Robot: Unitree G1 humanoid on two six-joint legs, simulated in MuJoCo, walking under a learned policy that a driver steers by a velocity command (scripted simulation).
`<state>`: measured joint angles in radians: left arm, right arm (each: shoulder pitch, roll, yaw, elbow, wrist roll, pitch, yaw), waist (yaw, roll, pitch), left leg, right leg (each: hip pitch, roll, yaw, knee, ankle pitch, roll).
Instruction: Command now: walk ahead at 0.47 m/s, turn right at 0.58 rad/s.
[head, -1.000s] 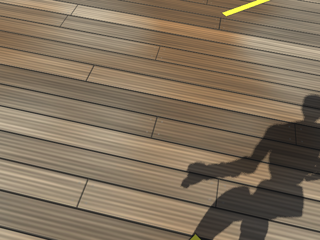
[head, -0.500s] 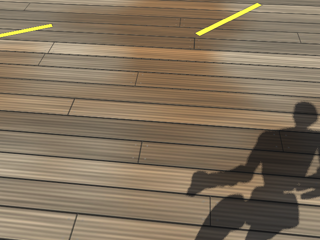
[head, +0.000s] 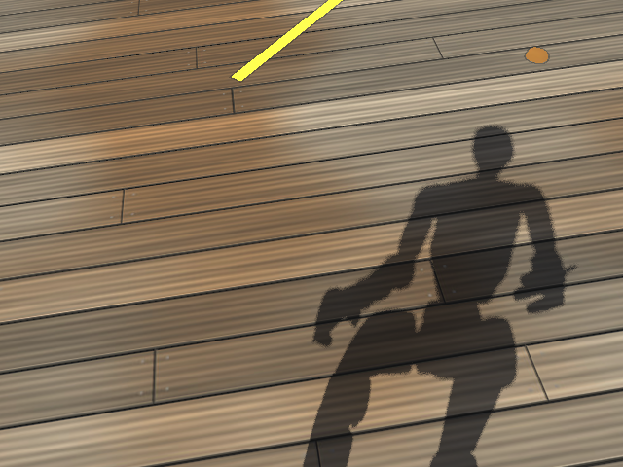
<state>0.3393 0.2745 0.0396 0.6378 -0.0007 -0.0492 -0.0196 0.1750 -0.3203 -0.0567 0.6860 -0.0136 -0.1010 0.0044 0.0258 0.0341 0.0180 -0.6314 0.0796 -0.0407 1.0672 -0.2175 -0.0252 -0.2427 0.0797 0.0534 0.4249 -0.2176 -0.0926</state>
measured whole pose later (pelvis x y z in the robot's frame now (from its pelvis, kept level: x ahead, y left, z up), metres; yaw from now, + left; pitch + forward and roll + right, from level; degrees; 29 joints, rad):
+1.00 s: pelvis +0.47 -0.02 -0.01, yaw +15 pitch +1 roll -1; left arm 0.12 0.26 0.05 0.69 0.02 -0.01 0.02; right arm 0.22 -0.33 -0.08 0.65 0.01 0.06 -0.03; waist 0.00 0.02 0.08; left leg -0.53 0.04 -0.02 1.01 -0.40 -0.09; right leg -0.33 -0.02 -0.09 0.42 -0.11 -0.04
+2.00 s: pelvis +0.64 +0.10 -0.01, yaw +23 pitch +3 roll +0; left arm 0.47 0.28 0.05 0.82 -0.03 -0.03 0.02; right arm 0.04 -0.28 -0.04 0.60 0.02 -0.11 0.03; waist 0.12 0.02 0.02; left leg -0.48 -0.01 -0.06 0.50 -0.08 -0.04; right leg -0.01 0.02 0.18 0.35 -0.38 -0.01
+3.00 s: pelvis +1.19 +0.18 -0.01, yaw +0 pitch +2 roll -2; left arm 0.32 0.30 0.05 0.76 0.00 -0.06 -0.01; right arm 0.11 -0.28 -0.02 0.70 0.02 -0.08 0.05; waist 0.06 0.04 0.02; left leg -0.59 0.05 -0.01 0.56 0.04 0.03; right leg 0.06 0.08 0.01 0.26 -0.35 -0.06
